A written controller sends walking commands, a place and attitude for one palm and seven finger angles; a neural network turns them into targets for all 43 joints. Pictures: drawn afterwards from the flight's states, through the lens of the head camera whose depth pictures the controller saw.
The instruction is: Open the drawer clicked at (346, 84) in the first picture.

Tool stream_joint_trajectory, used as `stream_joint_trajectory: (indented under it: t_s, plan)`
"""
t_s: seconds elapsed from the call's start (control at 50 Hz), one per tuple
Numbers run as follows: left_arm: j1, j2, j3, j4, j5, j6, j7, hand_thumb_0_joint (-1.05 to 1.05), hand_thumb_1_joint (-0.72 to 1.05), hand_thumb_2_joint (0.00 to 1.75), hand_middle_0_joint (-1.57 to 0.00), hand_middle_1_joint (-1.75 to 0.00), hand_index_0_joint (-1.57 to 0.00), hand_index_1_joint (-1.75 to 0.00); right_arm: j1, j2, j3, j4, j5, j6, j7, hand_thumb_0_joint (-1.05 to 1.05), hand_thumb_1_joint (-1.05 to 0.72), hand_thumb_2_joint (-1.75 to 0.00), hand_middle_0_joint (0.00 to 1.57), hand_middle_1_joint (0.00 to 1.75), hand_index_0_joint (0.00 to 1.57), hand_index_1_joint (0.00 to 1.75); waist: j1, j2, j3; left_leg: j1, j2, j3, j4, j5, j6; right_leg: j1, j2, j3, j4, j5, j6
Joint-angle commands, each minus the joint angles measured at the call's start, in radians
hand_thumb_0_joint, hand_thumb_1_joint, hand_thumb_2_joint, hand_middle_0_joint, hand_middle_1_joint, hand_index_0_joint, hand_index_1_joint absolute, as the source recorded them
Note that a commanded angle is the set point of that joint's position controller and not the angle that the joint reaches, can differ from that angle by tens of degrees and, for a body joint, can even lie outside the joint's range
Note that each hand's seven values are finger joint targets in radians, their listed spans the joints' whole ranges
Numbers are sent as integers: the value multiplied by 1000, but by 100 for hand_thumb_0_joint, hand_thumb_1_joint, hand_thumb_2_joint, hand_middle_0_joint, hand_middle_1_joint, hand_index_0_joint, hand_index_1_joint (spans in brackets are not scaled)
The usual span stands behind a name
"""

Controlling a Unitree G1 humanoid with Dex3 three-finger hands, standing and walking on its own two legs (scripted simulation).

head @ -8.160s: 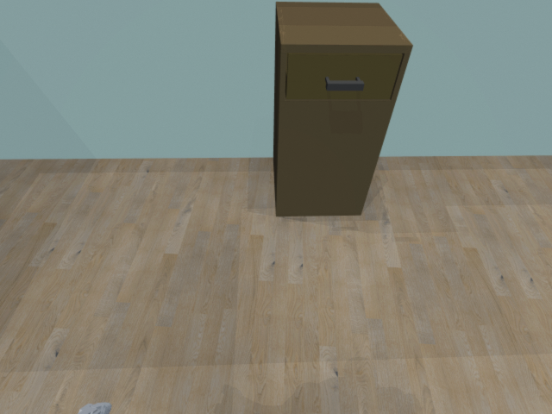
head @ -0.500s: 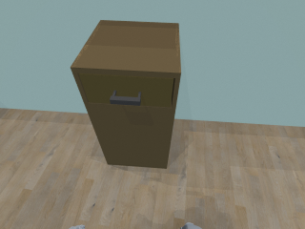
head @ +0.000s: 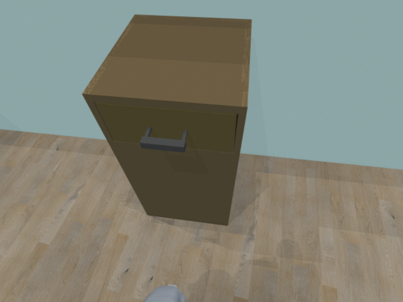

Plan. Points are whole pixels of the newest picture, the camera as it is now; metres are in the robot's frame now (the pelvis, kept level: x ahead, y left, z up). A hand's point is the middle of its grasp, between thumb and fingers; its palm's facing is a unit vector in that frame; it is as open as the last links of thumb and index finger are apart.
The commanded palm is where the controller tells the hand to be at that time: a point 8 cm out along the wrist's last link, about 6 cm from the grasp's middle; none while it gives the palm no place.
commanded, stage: come to a stop and stand still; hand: left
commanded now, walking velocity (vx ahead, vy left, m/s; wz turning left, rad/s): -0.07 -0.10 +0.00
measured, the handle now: (165, 138) +0.52 +0.15 -0.05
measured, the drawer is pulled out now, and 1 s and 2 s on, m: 0.00 0.00 0.00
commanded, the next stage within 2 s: look again from close up in 1.20 s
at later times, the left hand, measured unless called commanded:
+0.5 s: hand out of the picture +0.00 +0.19 -0.17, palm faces +0.00 -0.97 -0.24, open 7.4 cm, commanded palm none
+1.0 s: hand out of the picture -0.03 +0.16 -0.19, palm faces +0.07 -0.98 -0.20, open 7.4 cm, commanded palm none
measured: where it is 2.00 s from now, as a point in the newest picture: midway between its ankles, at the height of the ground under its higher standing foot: outside the picture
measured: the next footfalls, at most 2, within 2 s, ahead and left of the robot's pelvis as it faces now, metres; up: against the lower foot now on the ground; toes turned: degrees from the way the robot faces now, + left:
left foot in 0.08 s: +0.04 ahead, +0.14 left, +0.00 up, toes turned +3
right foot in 0.50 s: -0.05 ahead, -0.12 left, +0.00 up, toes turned -3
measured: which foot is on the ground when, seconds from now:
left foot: up 0.00-0.06, down 0.08-0.50, up 0.52-0.84, down 0.86-1.00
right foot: down 0.00-0.10, up 0.12-0.48, down 0.50-1.00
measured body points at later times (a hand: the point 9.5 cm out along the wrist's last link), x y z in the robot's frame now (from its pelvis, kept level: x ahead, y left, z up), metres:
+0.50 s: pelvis -0.03 +0.00 -0.01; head -0.02 -0.01 +0.44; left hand +0.00 +0.24 -0.15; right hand +0.00 -0.24 -0.16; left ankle +0.00 +0.14 -0.74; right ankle -0.09 -0.12 -0.74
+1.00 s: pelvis -0.01 -0.01 -0.01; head +0.01 -0.01 +0.44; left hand -0.03 +0.21 -0.17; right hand +0.04 -0.23 -0.17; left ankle +0.00 +0.12 -0.74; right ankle -0.09 -0.12 -0.74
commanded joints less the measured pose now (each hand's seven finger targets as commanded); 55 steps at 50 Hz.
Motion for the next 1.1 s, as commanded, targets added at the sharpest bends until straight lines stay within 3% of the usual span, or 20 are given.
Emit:
stream_joint_trajectory:
  t_s: [0.0,0.04,0.06,0.08,0.1,0.18,0.26,0.38,0.44,0.48,0.5,0.56,0.64,0.74,0.8,0.86,0.88,0.94,1.0,1.08]
  plan:
    - [12,209,44,-63,3,-7,8,0,90,90,-20,-30,-20,-30,115,-35,-4,-32,4,-17,1,0,-90,-90,20,30,20,30,-26,-193,-171,138,2,11,-228,110,9,116,-228,164,-40,620,-118]
    - [23,181,34,-61,-8,0,6,0,90,90,-20,-30,-20,-30,159,-57,-4,-17,-1,-34,0,0,-90,-90,20,30,20,30,-47,-121,-196,313,46,12,-456,385,22,44,-151,121,66,403,-34]
    - [75,130,23,-65,-15,3,3,0,90,90,-20,-30,-20,-30,153,-131,-14,-30,-9,-47,-2,0,-90,-90,20,30,20,30,-34,103,-228,406,224,-167,-485,699,83,-68,-56,64,167,114,27]
    - [90,98,11,-70,-20,7,4,0,90,90,-20,-30,-20,-30,138,-188,-22,-53,-9,-46,-7,0,-90,-90,20,30,20,30,-35,254,-212,367,390,-313,-517,991,199,-144,23,67,327,-331,61]
    - [59,120,13,-74,-15,12,8,0,90,90,-20,-30,-20,-30,126,-186,-18,-57,-13,-41,-11,0,-90,-90,20,30,20,30,-48,169,-176,271,394,-246,-520,915,253,-109,28,140,461,-387,49]
    - [84,133,29,-36,-10,23,-9,0,90,90,-20,-30,-20,-30,28,-126,6,-75,-14,-50,-35,0,-90,-90,20,30,20,30,-8,174,-114,236,284,-149,-534,773,223,-177,40,205,614,-220,70]
    - [76,122,25,-32,-8,25,-24,0,90,90,-20,-30,-20,-30,83,-138,-2,-56,-11,-52,-32,0,-90,-90,20,30,20,30,-36,128,-148,318,274,-156,-576,525,210,-189,38,175,530,-191,88]
    - [43,73,1,-28,-13,9,-32,0,90,90,-20,-30,-20,-30,139,-145,-13,-10,-19,-49,-18,0,-90,-90,20,30,20,30,-70,179,-119,282,258,-208,-622,211,198,-47,38,111,152,-240,67]
    - [161,78,-4,31,-12,-16,-26,0,90,90,-20,-30,-20,-30,139,-104,-7,9,-7,-50,-9,0,-90,-90,20,30,20,30,-20,93,-139,179,155,-118,-544,77,114,175,38,90,-166,-20,55]
    - [170,179,7,41,-5,-30,-15,0,90,90,-20,-30,-20,-30,119,-8,22,-9,4,-51,-2,0,-90,-90,20,30,20,30,-9,-194,-65,17,21,15,-343,-1,36,157,-192,382,-333,-241,-36]
    - [138,210,8,17,-8,-28,-16,0,90,90,-20,-30,-20,-30,86,-33,21,-26,-4,-48,6,0,-90,-90,20,30,20,30,0,-189,-9,25,36,9,-293,-25,37,35,-257,439,-390,-368,-78]
    - [116,144,2,25,-7,-43,-11,0,90,90,-20,-30,-20,-30,104,-44,17,8,-14,-49,8,0,-90,-90,20,30,20,30,-8,-203,83,-17,47,-19,-177,54,50,33,-224,407,-354,-113,-106]
    - [140,133,4,32,-8,-51,-4,0,90,90,-20,-30,-20,-30,166,-27,21,40,-3,-54,6,0,-90,-90,20,30,20,30,-13,-135,25,-8,37,0,-147,65,37,144,-216,292,-242,302,-108]
    - [175,139,14,56,-6,-43,11,0,90,90,-20,-30,-20,-30,141,-29,25,27,6,-50,-5,0,-90,-90,20,30,20,30,6,-153,-51,34,28,16,-229,55,25,238,-229,267,-126,662,-119]
    - [150,133,9,61,-13,-34,15,0,90,90,-20,-30,-20,-30,191,-20,24,53,7,-54,-12,0,-90,-90,20,30,20,30,-27,-158,-83,208,11,44,-432,268,29,175,-168,213,-23,650,-61]
    - [176,62,-8,59,-18,-24,20,0,90,90,-20,-30,-20,-30,246,-84,14,77,3,-67,-24,0,-90,-90,20,30,20,30,-28,9,-169,442,166,-64,-369,805,118,16,-43,140,28,216,21]
    - [174,52,-10,60,-13,-20,23,0,90,90,-20,-30,-20,-30,243,-95,9,75,2,-61,-23,0,-90,-90,20,30,20,30,-28,17,-142,409,180,-56,-384,744,125,17,-24,144,-1,75,24]
    - [155,61,-17,80,-18,-12,14,0,90,90,-20,-30,-20,-30,174,-69,23,72,9,-61,-28,0,-90,-90,20,30,20,30,-18,90,-83,336,157,-77,-444,641,126,45,-30,138,-58,49,37]
    - [157,74,-19,93,-15,-17,13,0,90,90,-20,-30,-20,-30,163,-52,28,77,5,-61,-28,0,-90,-90,20,30,20,30,-25,8,-67,338,117,-40,-408,629,94,65,-51,165,-89,221,24]
    - [145,82,-24,90,-16,-22,12,0,90,90,-20,-30,-20,-30,160,-53,34,81,4,-64,-26,0,-90,-90,20,30,20,30,-28,-16,-92,359,114,-37,-430,601,87,85,-55,166,-105,243,26]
